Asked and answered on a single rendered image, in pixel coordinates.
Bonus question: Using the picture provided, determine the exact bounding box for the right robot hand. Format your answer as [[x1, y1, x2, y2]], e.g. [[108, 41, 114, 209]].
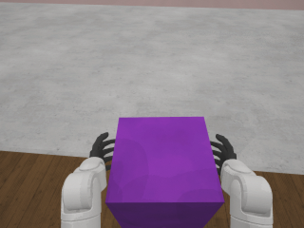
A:
[[210, 134, 237, 175]]

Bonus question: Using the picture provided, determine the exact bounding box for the carton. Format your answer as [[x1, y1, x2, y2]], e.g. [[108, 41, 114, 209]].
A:
[[105, 116, 225, 228]]

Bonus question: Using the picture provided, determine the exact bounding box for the left robot hand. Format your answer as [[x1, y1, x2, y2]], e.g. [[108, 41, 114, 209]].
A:
[[89, 132, 116, 171]]

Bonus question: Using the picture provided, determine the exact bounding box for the robot left forearm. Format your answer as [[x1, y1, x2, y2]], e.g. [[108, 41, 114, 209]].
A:
[[61, 157, 107, 228]]

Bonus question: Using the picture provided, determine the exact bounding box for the robot right forearm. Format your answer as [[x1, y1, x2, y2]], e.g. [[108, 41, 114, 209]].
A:
[[220, 159, 274, 228]]

